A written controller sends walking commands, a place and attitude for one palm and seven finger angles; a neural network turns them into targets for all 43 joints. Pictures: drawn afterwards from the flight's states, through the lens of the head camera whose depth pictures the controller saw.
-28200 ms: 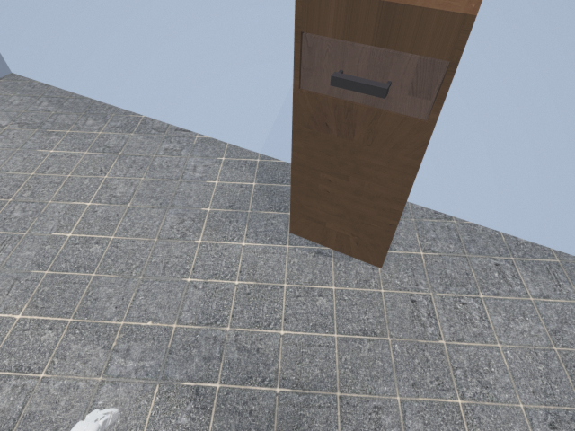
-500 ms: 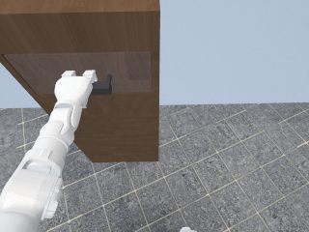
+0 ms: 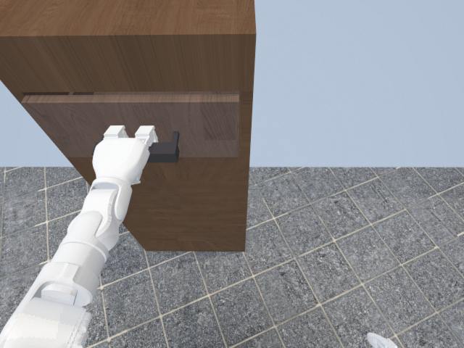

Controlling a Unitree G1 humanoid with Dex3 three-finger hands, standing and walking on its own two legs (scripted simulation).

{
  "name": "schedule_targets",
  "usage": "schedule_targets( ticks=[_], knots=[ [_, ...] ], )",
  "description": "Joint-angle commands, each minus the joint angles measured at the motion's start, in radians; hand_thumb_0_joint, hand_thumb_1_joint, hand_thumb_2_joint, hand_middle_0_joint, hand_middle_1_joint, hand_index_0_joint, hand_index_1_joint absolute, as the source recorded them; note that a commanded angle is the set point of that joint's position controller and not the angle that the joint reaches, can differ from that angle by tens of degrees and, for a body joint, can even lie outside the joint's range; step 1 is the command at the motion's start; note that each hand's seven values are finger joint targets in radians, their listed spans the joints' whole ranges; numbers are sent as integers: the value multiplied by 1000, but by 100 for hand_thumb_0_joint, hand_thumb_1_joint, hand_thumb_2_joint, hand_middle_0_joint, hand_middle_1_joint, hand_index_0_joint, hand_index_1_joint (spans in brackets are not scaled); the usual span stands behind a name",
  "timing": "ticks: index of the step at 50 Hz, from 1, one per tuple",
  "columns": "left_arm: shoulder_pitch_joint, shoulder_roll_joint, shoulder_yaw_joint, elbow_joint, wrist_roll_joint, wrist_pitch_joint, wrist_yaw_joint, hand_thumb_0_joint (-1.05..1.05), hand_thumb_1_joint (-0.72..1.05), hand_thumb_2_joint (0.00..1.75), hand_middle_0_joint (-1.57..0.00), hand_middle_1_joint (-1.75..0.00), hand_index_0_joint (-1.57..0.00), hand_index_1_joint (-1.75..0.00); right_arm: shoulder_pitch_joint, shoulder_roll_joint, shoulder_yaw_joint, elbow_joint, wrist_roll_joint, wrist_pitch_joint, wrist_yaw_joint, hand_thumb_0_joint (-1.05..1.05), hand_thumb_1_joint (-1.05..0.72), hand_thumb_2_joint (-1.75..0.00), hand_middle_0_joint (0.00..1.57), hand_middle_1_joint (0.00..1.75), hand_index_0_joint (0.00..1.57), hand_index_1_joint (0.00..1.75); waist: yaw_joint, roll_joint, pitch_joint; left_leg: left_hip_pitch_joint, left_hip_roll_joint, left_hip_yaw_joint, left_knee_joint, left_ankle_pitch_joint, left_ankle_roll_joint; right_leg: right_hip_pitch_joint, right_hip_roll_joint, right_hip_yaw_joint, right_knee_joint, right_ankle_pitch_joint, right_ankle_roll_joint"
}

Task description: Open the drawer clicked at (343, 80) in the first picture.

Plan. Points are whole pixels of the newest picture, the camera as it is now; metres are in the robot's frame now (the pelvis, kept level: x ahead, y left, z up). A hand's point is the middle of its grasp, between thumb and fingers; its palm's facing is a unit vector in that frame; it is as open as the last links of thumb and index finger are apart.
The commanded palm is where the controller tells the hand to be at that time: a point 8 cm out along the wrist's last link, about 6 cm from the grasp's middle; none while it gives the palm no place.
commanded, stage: pull the drawer open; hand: left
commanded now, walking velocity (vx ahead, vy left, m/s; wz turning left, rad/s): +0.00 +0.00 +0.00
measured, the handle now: (139, 144) +0.47 +0.20 +0.05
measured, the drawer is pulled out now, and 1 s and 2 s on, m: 0.02 0.09 0.21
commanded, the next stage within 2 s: none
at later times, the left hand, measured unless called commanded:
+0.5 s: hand (133, 173) +0.42 +0.20 +0.03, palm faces -0.03 -0.02 -1.00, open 6.3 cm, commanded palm +0.37 +0.21 +0.09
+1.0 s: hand (125, 205) +0.35 +0.20 +0.03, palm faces +0.01 -0.04 -1.00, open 6.2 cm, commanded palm +0.32 +0.21 +0.09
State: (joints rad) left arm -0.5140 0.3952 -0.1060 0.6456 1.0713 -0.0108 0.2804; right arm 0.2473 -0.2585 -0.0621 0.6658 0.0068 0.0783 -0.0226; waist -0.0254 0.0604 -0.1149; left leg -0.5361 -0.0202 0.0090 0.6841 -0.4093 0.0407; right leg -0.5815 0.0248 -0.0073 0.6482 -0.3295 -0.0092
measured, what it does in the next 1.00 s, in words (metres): stands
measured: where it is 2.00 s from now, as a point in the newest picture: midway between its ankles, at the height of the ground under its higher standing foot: outside the picture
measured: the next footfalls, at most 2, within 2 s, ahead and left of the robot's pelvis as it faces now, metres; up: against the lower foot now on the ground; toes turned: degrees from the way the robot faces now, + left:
none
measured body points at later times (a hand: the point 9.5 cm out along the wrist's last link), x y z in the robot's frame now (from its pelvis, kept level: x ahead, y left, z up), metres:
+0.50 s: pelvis -0.02 -0.01 +0.00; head +0.06 -0.03 +0.44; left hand +0.41 +0.20 +0.08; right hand +0.03 -0.28 -0.14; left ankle -0.06 +0.09 -0.72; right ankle -0.02 -0.12 -0.72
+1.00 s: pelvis +0.00 +0.00 +0.00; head +0.06 -0.02 +0.45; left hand +0.34 +0.20 +0.08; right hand +0.19 -0.25 -0.11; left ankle -0.06 +0.09 -0.72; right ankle -0.02 -0.12 -0.72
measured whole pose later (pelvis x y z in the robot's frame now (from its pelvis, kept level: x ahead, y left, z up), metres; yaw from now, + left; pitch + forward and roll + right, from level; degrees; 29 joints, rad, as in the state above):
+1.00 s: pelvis +0.00 +0.00 +0.00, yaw +1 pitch +12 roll -1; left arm -0.22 0.36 -0.16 0.32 1.06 0.06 0.27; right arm 0.13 -0.26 -0.05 0.63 0.01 0.07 -0.02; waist 0.03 0.07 -0.10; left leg -0.45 -0.03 0.00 0.66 -0.41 0.04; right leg -0.50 0.02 -0.01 0.64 -0.34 -0.01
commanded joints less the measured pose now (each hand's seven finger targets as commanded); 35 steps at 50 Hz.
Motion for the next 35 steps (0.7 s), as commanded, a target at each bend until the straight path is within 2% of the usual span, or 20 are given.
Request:
schedule_targets(
  ticks=[1, 2, 4, 5, 6, 8, 9, 11, 12, 15, 16, 19, 22, 23, 24, 25, 26, 31, 32, 35],
  knots=[
    [-432, 268, 139, -126, -5, 39, 42, 0, 90, 90, -40, -135, -40, -135, 95, -133, -48, -62, -6, -16, -11, 0, -90, -90, 20, 30, 20, 30, -16, -1, -428, 230, 11, -13, 0, 750, -19, 218, 22, -20, 5, 495, -25],
    [-444, 255, 127, -136, -12, 36, 39, 0, 90, 90, -40, -135, -40, -135, 90, -133, -47, -65, -6, -17, -11, 0, -90, -90, 20, 30, 20, 30, -14, 0, -426, 223, 9, -9, -1, 736, -16, 226, 20, -20, 4, 504, -24],
    [-453, 267, 139, -107, -17, 28, 34, 0, 90, 90, -40, -135, -40, -135, 87, -132, -44, -68, -6, -14, -15, 0, -90, -90, 20, 30, 20, 30, -13, -43, -424, 197, 4, -8, -7, 694, -12, 246, 19, -18, 2, 500, -23],
    [-468, 293, 160, -111, -19, 19, 32, 0, 90, 90, -40, -135, -40, -135, 84, -135, -45, -70, -7, -12, -19, 0, -90, -90, 20, 30, 20, 30, -12, -48, -435, 189, 2, -5, -8, 680, -10, 262, 18, -13, 0, 507, -23],
    [-478, 287, 151, -107, -16, 10, 31, 0, 90, 90, -40, -135, -40, -135, 84, -130, -43, -72, -7, -13, -20, 0, -90, -90, 20, 30, 20, 30, -11, -36, -436, 185, 1, -4, -10, 677, -9, 261, 15, -12, 3, 510, -22],
    [-470, 275, 146, -61, -18, -2, 27, 0, 90, 90, -40, -135, -40, -135, 82, -128, -40, -76, -4, -12, -22, 0, -90, -90, 20, 30, 20, 30, -12, -60, -389, 151, -4, -3, -17, 618, -8, 251, 16, -16, -2, 481, -23],
    [-474, 269, 139, -50, -18, -10, 26, 0, 90, 90, -40, -135, -40, -135, 77, -127, -39, -78, -5, -12, -23, 0, -90, -90, 20, 30, 20, 30, -13, -53, -386, 147, -6, 1, -17, 590, -7, 244, 17, -12, -4, 464, -24],
    [-506, 312, 169, -55, -10, -30, 31, 0, 90, 90, -40, -135, -40, -135, 83, -128, -41, -78, -7, -11, -25, 0, -90, -90, 20, 30, 20, 30, -7, -42, -409, 139, -6, 2, -18, 577, -5, 258, 14, -6, 0, 465, -25],
    [-514, 293, 151, -54, -5, -37, 34, 0, 90, 90, -40, -135, -40, -135, 84, -126, -41, -79, -8, -12, -27, 0, -90, -90, 20, 30, 20, 30, -11, -35, -419, 137, -11, 4, -15, 565, -5, 256, 15, -5, 1, 461, -25],
    [-531, 307, 164, -28, 5, -52, 44, 0, 90, 90, -40, -135, -40, -135, 92, -127, -44, -71, -9, -15, -26, 0, -90, -90, 20, 30, 20, 30, -14, -20, -404, 126, -9, 1, -12, 545, -6, 228, 18, -5, 2, 428, -29],
    [-531, 292, 148, -10, 4, -54, 48, 0, 90, 90, -40, -135, -40, -135, 98, -124, -43, -69, -10, -16, -24, 0, -90, -90, 20, 30, 20, 30, -17, -28, -407, 117, -10, 6, -15, 510, -4, 230, 17, -3, -1, 417, -26],
    [-492, 302, 162, -16, 4, -62, 58, 0, 90, 90, -40, -135, -40, -135, 98, -124, -45, -76, -6, -19, -23, 0, -90, -90, 20, 30, 20, 30, -2, -16, -420, 102, -13, 8, -24, 473, -5, 246, 18, 0, -1, 402, -31],
    [-395, 282, 162, -41, -9, -59, 56, 0, 90, 90, -40, -135, -40, -135, 88, -127, -49, -88, 0, -22, -17, 0, -90, -90, 20, 30, 20, 30, 14, -28, -419, 102, -9, 11, -32, 481, -3, 267, 21, 3, -7, 406, -32],
    [-359, 257, 144, -54, -16, -56, 55, 0, 90, 90, -40, -135, -40, -135, 80, -125, -49, -94, -1, -25, -15, 0, -90, -90, 20, 30, 20, 30, 19, -35, -431, 103, -9, 16, -36, 474, -1, 284, 19, 6, -12, 410, -29],
    [-319, 291, 179, -78, -22, -55, 54, 0, 90, 90, -40, -135, -40, -135, 80, -128, -51, -98, 4, -24, -14, 0, -90, -90, 20, 30, 20, 30, 31, -44, -439, 97, -9, 16, -42, 479, -1, 311, 19, 10, -13, 426, -31],
    [-275, 290, 180, -100, -26, -50, 50, 0, 90, 90, -40, -135, -40, -135, 68, -132, -51, -107, 5, -22, -13, 0, -90, -90, 20, 30, 20, 30, 38, -27, -452, 103, -8, 13, -45, 503, -3, 322, 20, 11, -11, 436, -34],
    [-233, 248, 147, -115, -33, -42, 46, 0, 90, 90, -40, -135, -40, -135, 63, -127, -49, -113, 6, -25, -11, 0, -90, -90, 20, 30, 20, 30, 36, -25, -432, 108, -4, 15, -49, 519, -2, 318, 19, 8, -14, 443, -31],
    [-7, 242, 168, -278, -63, -8, 26, 0, 90, 90, -40, -135, -40, -135, 17, -133, -48, -144, 18, -31, -4, 0, -90, -90, 20, 30, 20, 30, 54, -61, -390, 130, 5, 18, -71, 560, 0, 354, 19, 8, -33, 473, -25],
    [18, 234, 161, -329, -67, -1, 23, 0, 90, 90, -40, -135, -40, -135, 6, -135, -47, -151, 19, -33, -3, 0, -90, -90, 20, 30, 20, 30, 55, -37, -388, 142, 6, 16, -72, 574, -1, 351, 20, 10, -34, 477, -25],
    [155, 231, 178, -433, -73, 32, 18, 0, 90, 90, -40, -135, -40, -135, -26, -134, -44, -166, 19, -34, 2, 0, -90, -90, 20, 30, 20, 30, 66, -35, -372, 174, 12, 10, -75, 638, -6, 360, 20, 4, -35, 497, -25]
  ],
)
